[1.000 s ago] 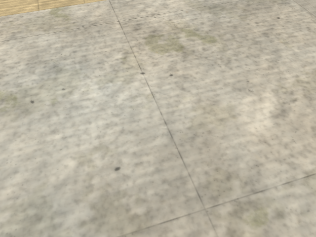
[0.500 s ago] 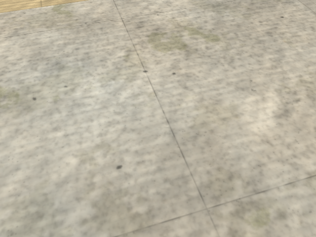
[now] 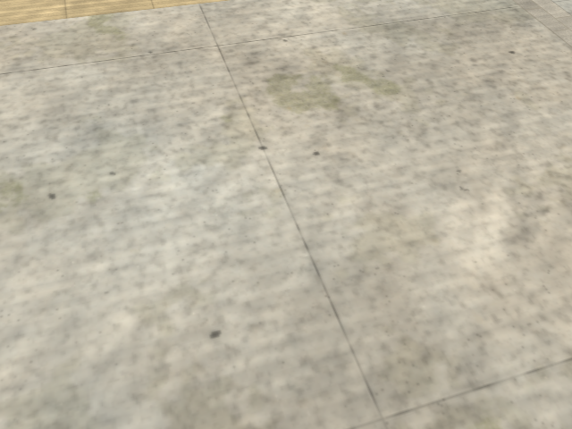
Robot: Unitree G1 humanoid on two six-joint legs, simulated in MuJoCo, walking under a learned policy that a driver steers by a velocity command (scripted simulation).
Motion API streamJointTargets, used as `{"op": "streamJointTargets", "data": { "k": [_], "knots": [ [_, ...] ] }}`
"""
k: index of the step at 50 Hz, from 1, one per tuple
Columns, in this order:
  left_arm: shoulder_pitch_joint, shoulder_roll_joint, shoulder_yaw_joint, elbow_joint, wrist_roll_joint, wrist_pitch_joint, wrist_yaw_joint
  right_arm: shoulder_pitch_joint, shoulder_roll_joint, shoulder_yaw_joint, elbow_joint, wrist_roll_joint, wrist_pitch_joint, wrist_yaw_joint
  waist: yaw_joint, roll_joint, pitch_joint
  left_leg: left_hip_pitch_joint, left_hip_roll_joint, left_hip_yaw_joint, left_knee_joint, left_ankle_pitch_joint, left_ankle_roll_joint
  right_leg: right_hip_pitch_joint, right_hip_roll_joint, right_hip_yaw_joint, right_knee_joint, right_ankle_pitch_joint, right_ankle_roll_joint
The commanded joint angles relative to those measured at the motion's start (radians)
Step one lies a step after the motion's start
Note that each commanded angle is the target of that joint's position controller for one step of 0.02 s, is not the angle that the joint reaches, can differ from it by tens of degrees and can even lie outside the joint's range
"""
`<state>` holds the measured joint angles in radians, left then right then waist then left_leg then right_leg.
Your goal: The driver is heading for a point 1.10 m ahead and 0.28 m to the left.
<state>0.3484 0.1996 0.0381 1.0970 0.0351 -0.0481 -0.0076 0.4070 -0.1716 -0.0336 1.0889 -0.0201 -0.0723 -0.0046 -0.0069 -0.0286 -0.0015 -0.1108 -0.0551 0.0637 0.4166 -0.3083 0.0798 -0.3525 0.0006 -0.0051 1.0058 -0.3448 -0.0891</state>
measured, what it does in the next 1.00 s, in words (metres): walks ahead, turning left: right foot, then left foot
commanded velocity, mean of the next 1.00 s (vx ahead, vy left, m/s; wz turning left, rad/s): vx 0.48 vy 0.00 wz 0.25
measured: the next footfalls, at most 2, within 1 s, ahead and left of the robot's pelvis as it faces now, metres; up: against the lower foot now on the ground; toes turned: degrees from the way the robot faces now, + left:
right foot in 0.34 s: +0.34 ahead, -0.07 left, +0.00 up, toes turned -3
left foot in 0.88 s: +0.62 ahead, +0.09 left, +0.00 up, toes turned +19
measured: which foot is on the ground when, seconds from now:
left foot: down 0.00-0.32, up 0.34-0.86, down 0.88-1.00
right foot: up 0.00-0.32, down 0.34-0.88, up 0.90-1.00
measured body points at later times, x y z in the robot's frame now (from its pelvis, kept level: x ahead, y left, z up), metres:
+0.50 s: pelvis +0.27 -0.02 +0.00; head +0.29 -0.02 +0.45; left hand +0.30 +0.23 -0.15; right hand +0.29 -0.26 -0.16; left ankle +0.20 +0.10 -0.64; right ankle +0.30 -0.07 -0.74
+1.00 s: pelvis +0.55 +0.05 -0.01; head +0.58 +0.05 +0.44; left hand +0.52 +0.30 -0.15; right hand +0.70 -0.18 -0.15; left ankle +0.58 +0.08 -0.74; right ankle +0.49 -0.10 -0.63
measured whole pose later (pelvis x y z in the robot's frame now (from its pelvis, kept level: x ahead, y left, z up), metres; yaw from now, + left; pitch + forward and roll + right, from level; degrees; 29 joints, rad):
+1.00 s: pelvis +0.55 +0.05 -0.01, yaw +19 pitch +0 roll +1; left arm 0.28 0.20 0.04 0.93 0.02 -0.10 0.01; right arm 0.21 -0.24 -0.08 0.95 -0.02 -0.03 0.01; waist 0.00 0.00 0.06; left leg -0.28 -0.15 0.08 0.49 -0.20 0.16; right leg -0.39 -0.05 -0.03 1.27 -0.33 -0.03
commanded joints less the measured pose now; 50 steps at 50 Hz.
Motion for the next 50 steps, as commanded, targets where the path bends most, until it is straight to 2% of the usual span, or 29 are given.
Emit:
{"op": "streamJointTargets", "data": {
  "k": [1, 4, 8, 11, 13, 14, 15, 16, 17, 18, 19, 20, 21, 23, 25, 28, 33, 36, 39, 41, 42, 43, 44, 45, 46, 47, 48, 49, 50],
  "knots": [
    [-0.081, 0.041, 0.009, -0.075, 0.004, -0.020, -0.021, 0.088, -0.080, -0.004, -0.006, 0.002, -0.021, -0.005, 0.000, 0.082, 0.142, 0.131, 0.274, -0.322, -0.294, 0.119, 0.088, -0.344, -0.064, 0.000, 0.067, 0.111, 0.015],
    [-0.145, 0.036, 0.012, -0.104, -0.001, -0.003, -0.021, 0.173, -0.069, 0.008, 0.028, 0.005, -0.029, -0.009, -0.003, 0.108, 0.115, 0.179, 0.244, -0.207, -0.247, 0.481, 0.079, -0.385, -0.045, -0.053, 0.045, 0.143, 0.033],
    [-0.347, 0.012, -0.004, -0.188, -0.012, 0.004, -0.023, 0.185, -0.066, 0.021, 0.029, 0.001, -0.030, -0.015, -0.028, 0.122, 0.157, 0.112, 0.209, -0.134, -0.260, 0.632, 0.071, -0.343, -0.012, -0.116, -0.183, 0.216, 0.042],
    [-0.411, 0.014, -0.012, -0.221, -0.021, 0.005, -0.020, 0.195, -0.090, 0.021, 0.036, 0.001, -0.035, -0.022, -0.033, 0.145, 0.161, 0.100, 0.222, -0.110, -0.255, 0.760, 0.069, -0.213, 0.023, -0.155, -0.353, 0.250, 0.012],
    [-0.348, 0.047, -0.001, -0.215, -0.022, 0.002, -0.008, 0.170, -0.113, 0.016, 0.035, 0.001, -0.041, -0.025, 0.012, 0.149, 0.116, 0.136, 0.241, -0.090, -0.162, 1.003, 0.058, -0.091, 0.058, -0.158, -0.393, 0.235, -0.028],
    [-0.264, 0.070, 0.010, -0.192, -0.023, -0.002, -0.001, 0.155, -0.125, 0.012, 0.032, 0.001, -0.042, -0.028, 0.052, 0.150, 0.069, 0.158, 0.247, -0.083, -0.064, 1.111, 0.051, -0.006, 0.079, -0.152, -0.403, 0.214, -0.047],
    [-0.127, 0.094, 0.025, -0.149, -0.025, -0.010, 0.006, 0.135, -0.137, 0.008, 0.028, 0.001, -0.039, -0.028, 0.109, 0.148, -0.002, 0.168, 0.246, -0.078, 0.089, 1.137, 0.048, 0.120, 0.091, -0.134, -0.437, 0.210, -0.069],
    [0.021, 0.116, 0.040, -0.102, -0.018, -0.018, 0.014, 0.111, -0.145, 0.005, 0.022, 0.006, -0.035, -0.024, 0.178, 0.133, -0.069, 0.091, 0.224, -0.059, 0.283, 1.015, 0.042, 0.306, 0.062, -0.103, -0.511, 0.235, -0.091],
    [0.163, 0.194, 0.063, -0.077, 0.007, -0.022, 0.023, 0.125, -0.103, 0.014, -0.003, 0.009, -0.034, -0.016, 0.208, 0.033, -0.170, -0.086, 0.170, -0.029, 0.579, 0.643, 0.039, 0.513, -0.151, 0.139, -0.540, 0.032, -0.135],
    [0.153, 0.244, 0.073, -0.087, 0.020, -0.017, 0.014, 0.248, 0.012, 0.026, -0.011, 0.032, -0.026, -0.002, 0.113, -0.165, -0.256, -0.425, -0.027, -0.031, 0.973, -0.226, 0.009, 0.699, -0.429, 0.683, -0.666, -0.021, -0.304],
    [0.056, 0.196, 0.068, -0.095, -0.021, -0.012, 0.004, 0.139, -0.096, 0.001, -0.025, 0.011, -0.019, -0.004, 0.107, -0.008, -0.166, -0.515, 0.028, -0.134, 1.009, -0.138, 0.036, 0.580, -0.380, 0.694, -0.768, -0.203, -0.275],
    [-0.059, 0.138, 0.050, -0.119, -0.029, -0.018, 0.003, 0.040, -0.105, -0.006, -0.065, 0.007, -0.020, 0.001, 0.066, 0.000, -0.017, -0.532, 0.076, -0.128, 0.955, -0.030, 0.042, 0.412, -0.358, 0.528, -0.812, -0.194, -0.232],
    [-0.104, 0.081, 0.035, -0.121, -0.023, -0.031, -0.001, 0.006, -0.091, -0.008, -0.070, 0.005, -0.021, 0.003, 0.038, 0.047, 0.050, -0.486, 0.108, -0.125, 0.903, 0.023, 0.044, 0.286, -0.318, 0.416, -0.847, -0.057, -0.197],
    [-0.081, 0.021, 0.014, -0.093, -0.019, -0.052, 0.009, 0.044, -0.047, -0.008, -0.057, -0.013, 0.005, 0.011, -0.020, 0.030, 0.073, -0.379, 0.138, -0.130, 0.826, 0.043, 0.026, 0.157, -0.251, 0.228, -0.867, 0.135, -0.132],
    [-0.026, 0.033, 0.012, -0.072, -0.021, -0.070, 0.015, 0.038, -0.026, -0.010, -0.066, -0.016, 0.028, 0.020, -0.035, 0.014, 0.080, -0.378, 0.141, -0.117, 0.786, 0.057, 0.013, 0.139, -0.231, 0.134, -0.879, 0.244, -0.111],
    [0.028, 0.067, 0.015, -0.063, -0.019, -0.078, 0.019, -0.086, -0.040, -0.016, -0.118, -0.012, 0.047, 0.030, -0.027, -0.008, 0.109, -0.502, 0.156, -0.091, 0.715, 0.159, 0.003, 0.174, -0.209, 0.021, -0.898, 0.345, -0.074],
    [0.094, 0.060, 0.002, -0.059, -0.022, -0.078, 0.027, -0.300, -0.029, -0.005, -0.200, 0.003, 0.037, 0.043, 0.015, -0.022, 0.125, -0.526, 0.126, 0.001, 0.421, 0.330, -0.009, 0.238, -0.163, -0.129, -0.871, 0.599, -0.012],
    [0.160, 0.077, 0.001, -0.041, -0.023, -0.073, 0.041, -0.400, -0.024, 0.004, -0.241, 0.001, 0.036, 0.046, 0.049, -0.029, 0.128, -0.510, 0.095, 0.072, 0.270, 0.341, 0.007, 0.344, -0.191, -0.165, -0.845, 0.719, -0.006],
    [0.174, 0.105, 0.006, -0.035, -0.019, -0.063, 0.057, -0.381, -0.049, -0.006, -0.248, -0.006, 0.035, 0.041, 0.023, -0.050, 0.087, -0.437, 0.031, 0.119, 0.214, 0.242, 0.053, 0.462, -0.223, -0.209, -0.719, 1.053, 0.003],
    [0.147, 0.134, 0.016, -0.044, -0.014, -0.052, 0.070, -0.266, -0.079, -0.023, -0.218, -0.010, 0.036, 0.035, -0.038, -0.087, 0.025, -0.321, -0.021, 0.132, 0.215, 0.134, 0.100, 0.491, -0.248, -0.231, -0.543, 1.257, 0.005],
    [0.130, 0.148, 0.022, -0.056, -0.011, -0.044, 0.069, -0.174, -0.105, -0.037, -0.190, -0.012, 0.034, 0.033, -0.078, -0.097, -0.024, -0.225, -0.039, 0.119, 0.186, 0.097, 0.128, 0.478, -0.258, -0.228, -0.399, 1.245, -0.003],
    [0.104, 0.158, 0.027, -0.071, -0.011, -0.039, 0.060, -0.057, -0.136, -0.055, -0.155, -0.020, 0.028, 0.030, -0.139, -0.082, -0.076, -0.068, -0.047, 0.084, 0.092, 0.108, 0.162, 0.401, -0.249, -0.236, -0.192, 1.098, -0.004],
    [0.074, 0.144, 0.026, -0.107, -0.016, -0.041, 0.047, 0.042, -0.213, -0.084, -0.140, -0.030, 0.028, 0.020, -0.193, 0.015, -0.145, 0.132, 0.109, -0.130, 0.032, 0.021, 0.226, 0.196, -0.200, -0.248, 0.131, 0.721, 0.012],
    [0.096, 0.052, 0.017, -0.187, -0.031, -0.049, 0.024, -0.018, -0.300, -0.106, -0.169, -0.022, 0.041, 0.018, -0.092, 0.267, -0.199, 0.399, 0.398, -0.720, -0.057, 0.103, 0.407, -0.268, 0.047, -0.162, 0.506, -0.194, 0.067],
    [-0.016, 0.118, 0.025, -0.218, -0.018, -0.062, 0.017, -0.009, -0.279, -0.102, -0.165, 0.004, 0.050, 0.017, -0.117, 0.072, -0.170, 0.368, 0.389, -0.741, -0.138, 0.055, 0.403, -0.396, 0.003, 0.042, 0.518, -0.119, 0.049],
    [-0.071, 0.117, 0.023, -0.247, -0.029, -0.077, 0.011, -0.068, -0.238, -0.090, -0.167, 0.007, 0.049, 0.010, -0.083, 0.041, -0.056, 0.257, 0.375, -0.626, -0.173, 0.069, 0.356, -0.427, -0.047, 0.054, 0.439, -0.021, 0.044],
    [-0.058, 0.119, 0.025, -0.238, -0.031, -0.083, 0.013, -0.108, -0.182, -0.076, -0.169, 0.005, 0.043, 0.009, -0.030, -0.040, 0.021, 0.127, 0.333, -0.534, -0.198, 0.191, 0.301, -0.372, -0.081, 0.044, 0.334, 0.028, 0.048],
    [-0.058, 0.111, 0.026, -0.239, -0.015, -0.069, 0.015, -0.135, -0.159, -0.067, -0.175, 0.008, 0.033, 0.004, 0.005, -0.055, 0.043, 0.046, 0.279, -0.453, -0.199, 0.304, 0.264, -0.312, -0.102, 0.047, 0.264, 0.037, 0.062],
    [-0.031, 0.094, 0.022, -0.235, 0.003, -0.047, 0.012, -0.148, -0.147, -0.060, -0.180, 0.012, 0.022, -0.001, 0.031, -0.039, 0.037, -0.007, 0.237, -0.389, -0.203, 0.380, 0.244, -0.252, -0.110, 0.046, 0.219, 0.042, 0.080]
  ]
}}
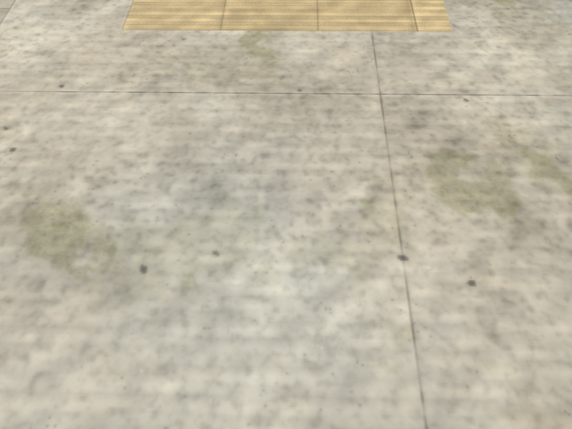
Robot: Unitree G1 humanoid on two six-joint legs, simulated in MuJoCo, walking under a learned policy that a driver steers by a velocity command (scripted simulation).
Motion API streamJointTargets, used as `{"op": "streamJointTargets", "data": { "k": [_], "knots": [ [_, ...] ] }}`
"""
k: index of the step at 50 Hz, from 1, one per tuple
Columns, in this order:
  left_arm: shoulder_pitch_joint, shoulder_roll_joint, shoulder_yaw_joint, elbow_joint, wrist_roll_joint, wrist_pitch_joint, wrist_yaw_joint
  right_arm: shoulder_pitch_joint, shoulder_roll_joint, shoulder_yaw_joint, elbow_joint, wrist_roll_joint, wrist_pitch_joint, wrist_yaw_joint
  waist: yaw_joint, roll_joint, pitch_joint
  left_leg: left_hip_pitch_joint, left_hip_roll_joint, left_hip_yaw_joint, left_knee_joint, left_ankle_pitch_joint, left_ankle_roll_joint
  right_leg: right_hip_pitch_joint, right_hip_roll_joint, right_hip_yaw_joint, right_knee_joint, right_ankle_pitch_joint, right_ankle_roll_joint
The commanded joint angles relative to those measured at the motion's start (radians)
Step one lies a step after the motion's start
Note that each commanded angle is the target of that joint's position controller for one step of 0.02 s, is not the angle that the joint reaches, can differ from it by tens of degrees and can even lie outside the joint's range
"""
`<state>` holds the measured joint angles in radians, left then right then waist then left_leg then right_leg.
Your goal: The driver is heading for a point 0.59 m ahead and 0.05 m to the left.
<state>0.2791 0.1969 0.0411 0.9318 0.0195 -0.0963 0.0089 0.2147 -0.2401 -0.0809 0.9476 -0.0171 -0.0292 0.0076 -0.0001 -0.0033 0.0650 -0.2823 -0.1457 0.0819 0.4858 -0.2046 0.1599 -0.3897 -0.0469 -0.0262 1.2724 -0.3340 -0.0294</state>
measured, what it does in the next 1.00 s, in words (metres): walks ahead, turning left: right foot, then left foot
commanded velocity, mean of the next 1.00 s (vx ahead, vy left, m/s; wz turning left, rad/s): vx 0.41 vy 0.00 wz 0.39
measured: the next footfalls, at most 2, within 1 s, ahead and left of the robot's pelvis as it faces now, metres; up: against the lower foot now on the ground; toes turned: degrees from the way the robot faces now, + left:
right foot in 0.40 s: +0.43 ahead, -0.10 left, +0.00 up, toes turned +16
left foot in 0.86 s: +0.55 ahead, +0.17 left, +0.00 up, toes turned +23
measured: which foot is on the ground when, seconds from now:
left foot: down 0.00-0.42, up 0.44-0.84, down 0.86-1.00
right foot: up 0.00-0.38, down 0.40-0.88, up 0.90-1.00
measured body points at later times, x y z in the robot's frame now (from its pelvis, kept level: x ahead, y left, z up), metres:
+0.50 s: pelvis +0.29 -0.04 +0.00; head +0.32 -0.03 +0.45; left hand +0.40 +0.25 -0.10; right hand +0.37 -0.31 -0.14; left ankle +0.11 +0.02 -0.64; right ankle +0.39 -0.11 -0.73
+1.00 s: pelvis +0.47 +0.06 +0.01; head +0.49 +0.09 +0.46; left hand +0.39 +0.29 -0.15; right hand +0.68 -0.10 -0.11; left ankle +0.51 +0.15 -0.73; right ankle +0.44 -0.10 -0.68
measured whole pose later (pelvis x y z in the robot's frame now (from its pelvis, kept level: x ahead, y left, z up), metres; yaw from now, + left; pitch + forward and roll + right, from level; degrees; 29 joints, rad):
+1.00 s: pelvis +0.47 +0.06 +0.01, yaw +22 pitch +0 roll -1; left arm 0.32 0.21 0.02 0.91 0.01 -0.02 0.01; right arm 0.14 -0.18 0.00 0.83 -0.01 -0.05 -0.01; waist 0.04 -0.02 0.06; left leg -0.35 -0.03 0.05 0.46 -0.12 0.07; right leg -0.30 -0.01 -0.02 0.91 -0.53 -0.01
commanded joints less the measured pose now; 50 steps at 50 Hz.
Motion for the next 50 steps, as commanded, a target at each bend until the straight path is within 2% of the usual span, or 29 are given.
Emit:
{"op": "streamJointTargets", "data": {
  "k": [1, 4, 6, 9, 14, 16, 17, 19, 20, 21, 22, 23, 24, 26, 29, 31, 32, 34, 36, 38, 40, 42, 43, 44, 45, 46, 48, 49, 50],
  "knots": [
    [0.041, 0.090, 0.020, -0.075, 0.028, 0.021, -0.008, 0.057, -0.083, -0.010, -0.037, 0.014, -0.033, -0.013, 0.033, -0.047, -0.038, 0.143, 0.305, -0.377, -0.271, 0.344, 0.157, -0.190, -0.063, 0.060, -0.086, 0.029, 0.035],
    [-0.040, 0.085, 0.017, -0.121, 0.031, 0.051, -0.018, 0.118, -0.133, -0.019, -0.029, 0.019, -0.048, -0.011, 0.025, 0.001, -0.033, 0.116, 0.253, -0.323, -0.272, 0.453, 0.131, -0.220, -0.061, 0.024, -0.202, 0.101, 0.070],
    [-0.141, 0.094, 0.017, -0.163, 0.027, 0.056, -0.021, 0.169, -0.134, -0.018, -0.028, 0.019, -0.044, -0.009, -0.010, 0.033, -0.020, 0.138, 0.235, -0.325, -0.272, 0.469, 0.098, -0.269, -0.056, 0.010, -0.295, 0.183, 0.081],
    [-0.260, 0.099, 0.011, -0.212, 0.022, 0.058, -0.026, 0.238, -0.134, -0.017, -0.029, 0.016, -0.036, -0.009, -0.059, 0.062, -0.025, 0.215, 0.226, -0.346, -0.249, 0.485, 0.061, -0.315, -0.034, 0.010, -0.419, 0.274, 0.080],
    [-0.411, 0.107, -0.004, -0.284, 0.011, 0.044, -0.033, 0.300, -0.151, -0.019, -0.042, 0.002, -0.030, -0.020, -0.108, 0.082, -0.015, 0.338, 0.252, -0.409, -0.195, 0.521, 0.066, -0.326, 0.017, 0.015, -0.600, 0.296, 0.055],
    [-0.397, 0.126, -0.004, -0.299, 0.006, 0.033, -0.032, 0.279, -0.167, -0.023, -0.056, -0.002, -0.032, -0.028, -0.084, 0.094, -0.017, 0.344, 0.270, -0.437, -0.162, 0.551, 0.049, -0.243, 0.031, 0.033, -0.681, 0.279, 0.033],
    [-0.340, 0.141, 0.000, -0.288, 0.003, 0.028, -0.029, 0.240, -0.180, -0.026, -0.070, -0.002, -0.034, -0.031, -0.048, 0.099, -0.028, 0.310, 0.267, -0.434, -0.130, 0.599, 0.026, -0.136, 0.047, 0.035, -0.727, 0.252, 0.018],
    [-0.097, 0.196, 0.023, -0.218, 0.001, 0.012, -0.009, 0.177, -0.205, -0.032, -0.091, 0.002, -0.045, -0.018, 0.067, 0.065, -0.143, 0.232, 0.207, -0.397, 0.108, 0.749, -0.022, 0.206, 0.083, 0.019, -0.803, 0.237, -0.021],
    [0.054, 0.242, 0.038, -0.199, 0.019, 0.001, 0.007, 0.172, -0.171, -0.024, -0.111, 0.013, -0.054, -0.007, 0.129, 0.014, -0.259, 0.102, 0.150, -0.366, 0.338, 0.549, -0.039, 0.451, -0.047, 0.136, -0.817, 0.158, -0.056],
    [0.127, 0.329, 0.056, -0.209, 0.048, 0.005, 0.019, 0.242, -0.058, 0.001, -0.148, 0.045, -0.055, -0.006, 0.105, -0.188, -0.394, -0.160, 0.022, -0.248, 0.645, -0.103, -0.069, 0.699, -0.341, 0.508, -0.853, 0.077, -0.126],
    [0.071, 0.325, 0.062, -0.212, 0.033, 0.023, 0.010, 0.308, -0.119, -0.006, -0.157, 0.028, -0.045, -0.011, 0.038, -0.284, -0.430, -0.291, 0.019, -0.219, 0.791, -0.346, -0.065, 0.670, -0.417, 0.822, -0.959, 0.016, -0.203],
    [-0.014, 0.221, 0.042, -0.231, 0.021, 0.030, 0.007, 0.271, -0.145, -0.010, -0.131, 0.003, -0.028, -0.014, 0.010, -0.125, -0.258, -0.339, 0.096, -0.210, 0.837, -0.252, -0.067, 0.517, -0.380, 0.698, -0.980, -0.109, -0.192],
    [-0.059, 0.146, 0.024, -0.230, 0.014, 0.029, 0.002, 0.203, -0.131, -0.005, -0.132, -0.009, -0.024, -0.003, 0.016, -0.025, -0.135, -0.327, 0.127, -0.193, 0.788, -0.172, -0.075, 0.373, -0.312, 0.534, -1.011, -0.077, -0.173],
    [-0.048, 0.126, 0.015, -0.199, 0.016, 0.017, 0.000, 0.171, -0.096, 0.001, -0.145, -0.023, -0.011, 0.016, -0.008, -0.075, -0.062, -0.280, 0.165, -0.185, 0.707, -0.132, -0.088, 0.242, -0.228, 0.342, -1.058, 0.100, -0.142],
    [0.012, 0.138, 0.019, -0.155, 0.002, -0.017, -0.017, 0.159, -0.074, 0.008, -0.155, -0.025, 0.006, 0.030, -0.024, -0.093, -0.070, -0.272, 0.160, -0.182, 0.660, -0.103, -0.094, 0.222, -0.204, 0.224, -1.082, 0.328, -0.156],
    [0.034, 0.148, 0.022, -0.136, -0.001, -0.027, -0.022, 0.092, -0.070, 0.013, -0.178, -0.026, 0.007, 0.036, -0.020, -0.090, -0.054, -0.331, 0.168, -0.183, 0.598, -0.046, -0.103, 0.239, -0.203, 0.172, -1.116, 0.345, -0.166],
    [0.045, 0.148, 0.023, -0.128, -0.001, -0.026, -0.023, 0.049, -0.069, 0.017, -0.193, -0.027, 0.006, 0.039, -0.015, -0.086, -0.042, -0.357, 0.175, -0.176, 0.550, -0.012, -0.110, 0.246, -0.197, 0.146, -1.130, 0.344, -0.167],
    [0.044, 0.142, 0.018, -0.116, -0.002, -0.022, -0.025, -0.018, -0.049, 0.031, -0.213, -0.025, 0.000, 0.043, -0.016, -0.080, -0.018, -0.323, 0.178, -0.125, 0.403, 0.052, -0.127, 0.226, -0.164, 0.055, -1.112, 0.545, -0.153],
    [0.062, 0.151, 0.018, -0.100, -0.008, -0.017, -0.026, -0.075, -0.017, 0.051, -0.223, -0.021, -0.009, 0.044, -0.001, -0.094, -0.033, -0.211, 0.168, -0.053, 0.251, 0.123, -0.134, 0.201, -0.132, -0.023, -1.072, 0.741, -0.131],
    [0.110, 0.167, 0.020, -0.075, -0.011, -0.011, -0.026, -0.107, -0.021, 0.057, -0.224, -0.018, -0.016, 0.039, 0.020, -0.110, -0.060, -0.152, 0.150, -0.029, 0.173, 0.153, -0.134, 0.248, -0.135, -0.027, -1.025, 0.815, -0.115],
    [0.122, 0.180, 0.022, -0.059, -0.013, 0.000, -0.021, -0.100, -0.039, 0.055, -0.217, -0.018, -0.021, 0.029, 0.016, -0.125, -0.070, -0.113, 0.141, -0.036, 0.105, 0.135, -0.116, 0.298, -0.152, -0.008, -0.965, 0.823, -0.099],
    [0.114, 0.181, 0.022, -0.050, -0.020, 0.013, -0.013, -0.008, -0.054, 0.049, -0.176, -0.031, -0.035, 0.017, -0.029, -0.093, -0.097, 0.020, 0.121, -0.039, -0.042, 0.195, -0.088, 0.315, -0.132, -0.009, -0.832, 0.786, -0.069],
    [0.142, 0.164, 0.017, -0.045, -0.022, 0.016, -0.010, 0.065, -0.087, 0.041, -0.147, -0.047, -0.048, 0.010, -0.049, -0.037, -0.144, 0.156, 0.158, -0.070, -0.088, 0.338, -0.074, 0.270, -0.094, -0.028, -0.711, 0.677, -0.043],
    [0.186, 0.116, 0.002, -0.076, -0.021, 0.015, -0.005, 0.160, -0.157, 0.029, -0.138, -0.063, -0.058, 0.003, -0.056, 0.102, -0.260, 0.380, 0.392, -0.263, 0.008, 0.828, -0.027, 0.122, -0.050, -0.070, -0.512, 0.269, -0.008],
    [0.318, 0.038, -0.021, -0.053, -0.056, 0.036, -0.001, 0.171, -0.175, 0.020, -0.132, -0.022, -0.045, -0.008, -0.027, 0.257, -0.420, 0.517, 0.586, -0.475, 0.013, 1.064, 0.158, 0.007, 0.060, -0.041, -0.273, -0.305, 0.008],
    [0.252, 0.118, -0.001, -0.035, -0.034, 0.065, 0.008, 0.156, -0.126, 0.028, -0.136, 0.022, -0.034, -0.009, -0.047, 0.135, -0.389, 0.422, 0.535, -0.445, -0.032, 0.939, 0.164, -0.008, 0.046, 0.038, -0.234, -0.335, 0.008],
    [0.141, 0.101, -0.001, -0.054, -0.009, 0.079, 0.005, 0.029, -0.060, 0.054, -0.138, 0.011, -0.025, -0.021, -0.002, 0.101, -0.183, 0.229, 0.446, -0.346, -0.138, 0.709, 0.104, -0.040, 0.013, 0.054, -0.268, -0.241, 0.014],
    [0.134, 0.091, -0.002, -0.048, -0.002, 0.088, 0.004, -0.014, -0.043, 0.061, -0.140, 0.009, -0.024, -0.029, 0.026, 0.109, -0.136, 0.141, 0.410, -0.292, -0.175, 0.668, 0.073, 0.006, -0.005, 0.058, -0.323, -0.188, 0.023],
    [0.162, 0.078, -0.005, -0.028, 0.004, 0.099, 0.003, -0.035, -0.036, 0.064, -0.135, 0.006, -0.023, -0.034, 0.048, 0.117, -0.133, 0.075, 0.378, -0.248, -0.194, 0.635, 0.051, 0.079, -0.002, 0.044, -0.361, -0.147, 0.031]
  ]
}}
